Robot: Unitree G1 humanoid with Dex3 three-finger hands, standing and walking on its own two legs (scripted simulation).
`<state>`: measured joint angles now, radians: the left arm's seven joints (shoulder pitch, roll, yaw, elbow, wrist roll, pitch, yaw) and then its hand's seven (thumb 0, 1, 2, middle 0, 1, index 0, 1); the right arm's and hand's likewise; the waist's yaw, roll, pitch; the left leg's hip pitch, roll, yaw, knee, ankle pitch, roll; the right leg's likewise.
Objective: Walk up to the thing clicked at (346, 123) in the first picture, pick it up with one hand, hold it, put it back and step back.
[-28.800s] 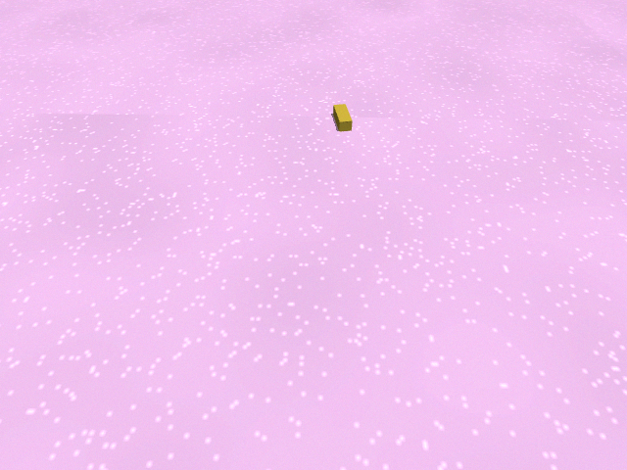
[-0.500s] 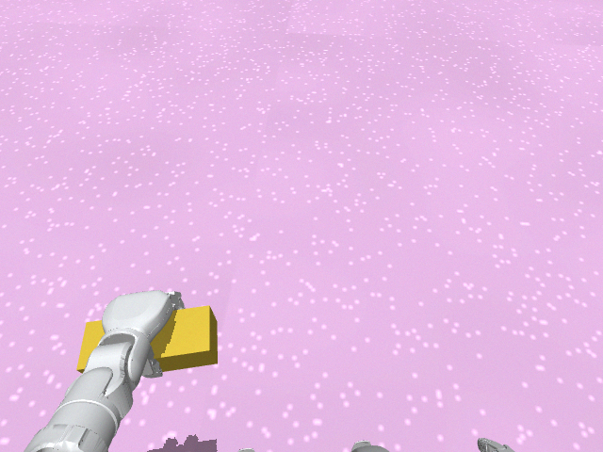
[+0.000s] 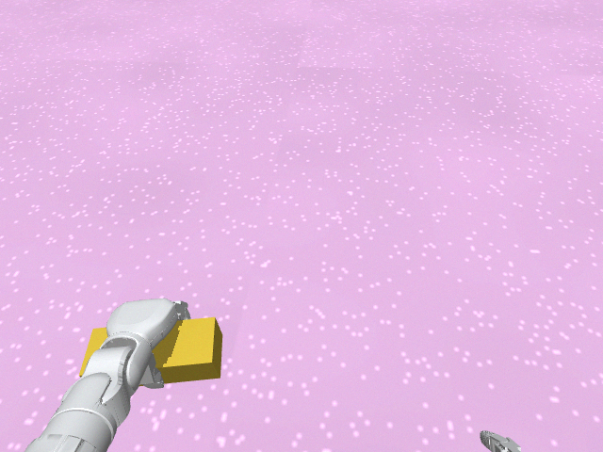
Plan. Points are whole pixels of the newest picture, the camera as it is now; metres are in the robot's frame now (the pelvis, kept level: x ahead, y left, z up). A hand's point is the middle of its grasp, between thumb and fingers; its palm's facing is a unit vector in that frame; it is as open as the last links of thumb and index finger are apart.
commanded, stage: hold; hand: left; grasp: from above
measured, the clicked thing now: (157, 353) +0.31 +0.23 -0.09
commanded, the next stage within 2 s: crouch in 1.48 s
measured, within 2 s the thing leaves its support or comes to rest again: neither
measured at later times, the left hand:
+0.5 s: hand (153, 365) +0.27 +0.21 -0.04, palm faces -0.48 -0.04 -0.88, open 10.1 cm
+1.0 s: hand (151, 369) +0.26 +0.21 -0.02, palm faces -0.47 -0.04 -0.88, open 10.1 cm
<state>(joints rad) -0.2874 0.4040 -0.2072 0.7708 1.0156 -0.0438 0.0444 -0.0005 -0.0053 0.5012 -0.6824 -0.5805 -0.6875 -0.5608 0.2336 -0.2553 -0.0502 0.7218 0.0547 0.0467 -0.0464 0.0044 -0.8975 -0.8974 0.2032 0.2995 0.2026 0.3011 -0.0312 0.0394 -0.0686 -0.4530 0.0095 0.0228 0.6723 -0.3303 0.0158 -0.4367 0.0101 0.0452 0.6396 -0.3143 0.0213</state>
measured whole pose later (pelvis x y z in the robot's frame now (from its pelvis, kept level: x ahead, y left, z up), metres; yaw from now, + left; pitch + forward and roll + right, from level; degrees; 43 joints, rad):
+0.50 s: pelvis -0.02 -0.01 +0.01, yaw +0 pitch +3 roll +0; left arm -0.24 0.40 -0.21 0.71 1.00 -0.07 0.00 0.00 0.00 0.50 -0.68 -0.58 -0.69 -0.56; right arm 0.21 -0.26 -0.04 0.71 0.06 0.07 -0.06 0.01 -0.90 -0.90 0.20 0.30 0.20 0.30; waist -0.02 0.05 -0.03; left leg -0.35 0.01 0.02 0.57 -0.26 0.01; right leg -0.35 0.01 0.04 0.56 -0.26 0.01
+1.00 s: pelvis -0.02 -0.01 +0.01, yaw +0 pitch +0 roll +0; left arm -0.22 0.42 -0.22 0.63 0.98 -0.07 -0.05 0.00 0.00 0.49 -0.67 -0.59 -0.68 -0.57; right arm 0.17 -0.26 -0.02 0.70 0.06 0.07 -0.07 0.01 -0.90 -0.90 0.20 0.30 0.20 0.30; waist 0.00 0.06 -0.01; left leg -0.29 0.01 0.02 0.51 -0.23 0.00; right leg -0.29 0.01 0.04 0.51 -0.23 0.01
